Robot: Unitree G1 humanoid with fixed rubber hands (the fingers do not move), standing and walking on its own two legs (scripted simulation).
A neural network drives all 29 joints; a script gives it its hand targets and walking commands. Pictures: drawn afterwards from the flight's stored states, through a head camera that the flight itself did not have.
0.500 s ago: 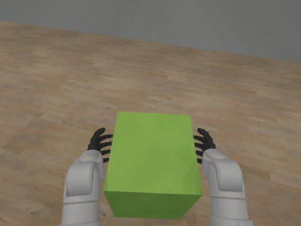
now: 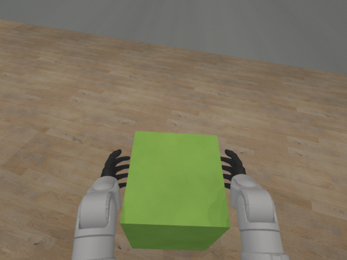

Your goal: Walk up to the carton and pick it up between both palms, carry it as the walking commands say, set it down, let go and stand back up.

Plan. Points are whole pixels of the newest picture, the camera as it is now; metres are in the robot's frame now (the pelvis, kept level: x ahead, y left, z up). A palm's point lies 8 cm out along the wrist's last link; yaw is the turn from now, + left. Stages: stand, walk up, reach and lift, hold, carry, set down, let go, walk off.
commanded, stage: carry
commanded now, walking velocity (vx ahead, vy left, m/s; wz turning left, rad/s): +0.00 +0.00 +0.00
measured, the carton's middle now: (172, 194) +0.29 +0.00 -0.03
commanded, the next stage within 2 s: hold in 0.20 s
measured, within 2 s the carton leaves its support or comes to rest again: neither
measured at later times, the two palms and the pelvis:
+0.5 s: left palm (104, 178) +0.29 +0.16 +0.07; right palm (229, 171) +0.30 -0.13 +0.06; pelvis +0.01 -0.01 +0.01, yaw +3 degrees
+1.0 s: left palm (109, 177) +0.30 +0.15 +0.05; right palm (231, 171) +0.31 -0.14 +0.05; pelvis +0.01 -0.01 +0.01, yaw +3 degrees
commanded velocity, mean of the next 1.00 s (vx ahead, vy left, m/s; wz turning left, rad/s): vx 0.00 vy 0.00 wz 0.00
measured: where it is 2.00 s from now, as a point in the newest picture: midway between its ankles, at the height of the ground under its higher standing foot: outside the picture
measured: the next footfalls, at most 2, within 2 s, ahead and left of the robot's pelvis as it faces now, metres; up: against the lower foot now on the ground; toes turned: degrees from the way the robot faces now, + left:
none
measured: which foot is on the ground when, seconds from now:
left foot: down 0.00-1.00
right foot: down 0.00-1.00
